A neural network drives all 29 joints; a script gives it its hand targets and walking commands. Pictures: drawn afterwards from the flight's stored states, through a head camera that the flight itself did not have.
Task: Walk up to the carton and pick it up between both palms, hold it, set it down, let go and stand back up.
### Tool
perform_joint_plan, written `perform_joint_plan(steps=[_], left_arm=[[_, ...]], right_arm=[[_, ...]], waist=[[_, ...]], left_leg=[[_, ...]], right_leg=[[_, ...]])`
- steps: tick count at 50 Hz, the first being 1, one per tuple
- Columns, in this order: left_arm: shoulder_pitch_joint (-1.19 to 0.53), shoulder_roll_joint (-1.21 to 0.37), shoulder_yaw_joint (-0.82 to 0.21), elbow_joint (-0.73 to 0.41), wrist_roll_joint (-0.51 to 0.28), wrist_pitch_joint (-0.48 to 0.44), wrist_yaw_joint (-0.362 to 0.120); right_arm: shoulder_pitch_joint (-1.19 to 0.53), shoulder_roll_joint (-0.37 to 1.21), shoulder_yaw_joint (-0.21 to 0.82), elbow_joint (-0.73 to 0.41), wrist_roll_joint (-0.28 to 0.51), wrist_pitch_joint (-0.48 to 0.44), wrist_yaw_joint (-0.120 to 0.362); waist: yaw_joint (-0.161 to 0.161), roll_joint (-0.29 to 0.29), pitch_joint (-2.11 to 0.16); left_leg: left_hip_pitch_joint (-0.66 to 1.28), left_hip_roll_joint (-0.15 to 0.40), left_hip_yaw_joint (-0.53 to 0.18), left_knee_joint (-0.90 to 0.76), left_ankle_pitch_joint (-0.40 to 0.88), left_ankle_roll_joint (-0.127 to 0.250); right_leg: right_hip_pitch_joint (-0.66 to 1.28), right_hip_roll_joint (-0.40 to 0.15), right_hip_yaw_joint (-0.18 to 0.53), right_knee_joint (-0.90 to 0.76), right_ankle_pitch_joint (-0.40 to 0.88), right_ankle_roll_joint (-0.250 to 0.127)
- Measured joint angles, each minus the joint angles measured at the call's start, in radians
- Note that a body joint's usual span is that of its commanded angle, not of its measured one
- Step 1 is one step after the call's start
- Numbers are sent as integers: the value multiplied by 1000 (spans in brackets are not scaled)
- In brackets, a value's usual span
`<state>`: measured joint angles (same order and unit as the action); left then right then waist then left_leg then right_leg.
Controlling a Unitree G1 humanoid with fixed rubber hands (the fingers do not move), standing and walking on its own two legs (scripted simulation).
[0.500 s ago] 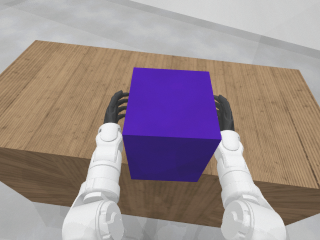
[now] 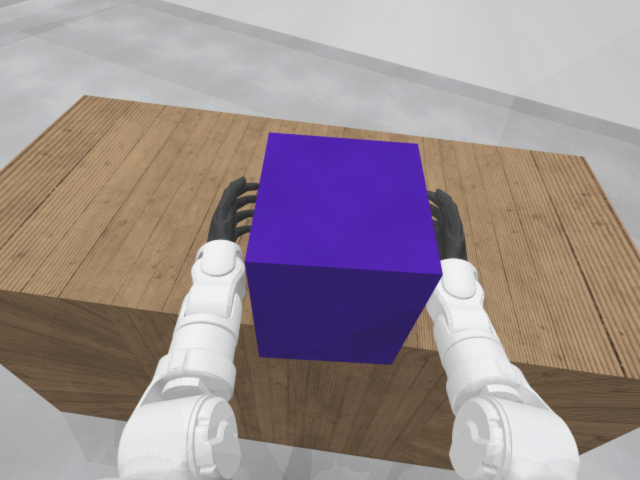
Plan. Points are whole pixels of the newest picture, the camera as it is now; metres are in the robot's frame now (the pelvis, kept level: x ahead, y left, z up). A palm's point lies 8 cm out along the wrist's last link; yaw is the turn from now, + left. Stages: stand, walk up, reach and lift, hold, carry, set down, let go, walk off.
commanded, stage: reach and lift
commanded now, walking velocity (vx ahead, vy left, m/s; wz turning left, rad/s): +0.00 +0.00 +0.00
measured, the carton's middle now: (334, 256) +0.41 -0.01 +0.05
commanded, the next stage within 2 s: none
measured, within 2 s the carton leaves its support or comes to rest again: neither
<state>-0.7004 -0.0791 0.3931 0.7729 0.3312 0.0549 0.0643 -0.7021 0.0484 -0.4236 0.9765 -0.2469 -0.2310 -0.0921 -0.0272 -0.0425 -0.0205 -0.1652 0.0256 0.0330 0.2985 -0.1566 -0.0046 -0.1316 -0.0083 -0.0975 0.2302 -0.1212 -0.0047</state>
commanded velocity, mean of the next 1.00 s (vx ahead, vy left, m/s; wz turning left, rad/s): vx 0.00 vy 0.00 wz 0.00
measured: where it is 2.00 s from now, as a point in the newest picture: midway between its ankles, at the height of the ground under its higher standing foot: outside the picture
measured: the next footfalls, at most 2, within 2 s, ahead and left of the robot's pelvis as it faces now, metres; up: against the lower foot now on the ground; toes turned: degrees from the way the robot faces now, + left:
none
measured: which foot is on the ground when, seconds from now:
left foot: down 0.00-1.00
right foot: down 0.00-1.00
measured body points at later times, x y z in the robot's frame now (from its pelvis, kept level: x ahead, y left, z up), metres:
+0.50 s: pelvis +0.00 +0.00 +0.00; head -0.02 +0.03 +0.45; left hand +0.40 +0.14 +0.14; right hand +0.39 -0.15 +0.14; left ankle +0.00 +0.12 -0.75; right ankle +0.00 -0.11 -0.75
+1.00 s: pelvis -0.02 +0.00 +0.00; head -0.05 +0.04 +0.44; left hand +0.38 +0.15 +0.18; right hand +0.37 -0.15 +0.18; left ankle +0.00 +0.12 -0.75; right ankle +0.00 -0.11 -0.75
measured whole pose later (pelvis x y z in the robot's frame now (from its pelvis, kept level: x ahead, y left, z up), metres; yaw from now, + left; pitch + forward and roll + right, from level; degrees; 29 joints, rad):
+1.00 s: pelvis -0.02 +0.00 +0.00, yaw +1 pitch -9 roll -1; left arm -0.68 -0.06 0.30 0.26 0.38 0.60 0.00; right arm -0.73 -0.01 -0.12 0.68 0.10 0.16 -0.16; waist -0.10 -0.07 0.07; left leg 0.00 0.02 0.02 0.33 -0.17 0.00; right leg 0.05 -0.02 -0.11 0.24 -0.14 0.01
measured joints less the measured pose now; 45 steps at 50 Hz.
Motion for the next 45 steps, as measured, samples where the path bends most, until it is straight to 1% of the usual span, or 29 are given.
perform_joint_plan(steps=[5, 13, 22, 27, 34, 45], left_arm=[[-16, 3, -11, -32, 7, 55, 1], [-24, 3, -12, -111, 27, 161, -17], [38, 10, -67, -246, 7, 244, -18], [36, 13, -80, -296, 6, 302, -23], [24, 17, -89, -365, 21, 399, -35], [37, 17, -97, -484, 33, 500, -54]], right_arm=[[-15, -9, 24, -22, 37, 46, 1], [-33, -15, 68, -52, 96, 121, -1], [-1, -21, 164, -126, 180, 169, -19], [1, -32, 205, -163, 222, 212, -33], [-13, -43, 238, -200, 268, 278, -41], [-15, -56, 295, -282, 332, 355, -59]], waist=[[-3, -6, 5], [-9, -17, 40], [-29, -15, 49], [-40, -20, 57], [-53, -25, 72], [-67, -24, 80]], left_leg=[[24, 1, 3, 0, 0, 0], [78, -2, 2, -4, -3, 2], [99, -3, -10, 15, -16, 2], [115, -6, -14, 17, -16, 5], [130, -8, -15, 19, -14, 6], [152, -9, -15, 26, -16, 9]], right_leg=[[25, 1, 3, -5, 3, 0], [77, -2, 2, -3, -3, 3], [113, -3, -10, -6, -8, 6], [130, -6, -14, -1, -12, 8], [144, -8, -15, 3, -11, 8], [165, -9, -14, 12, -14, 10]])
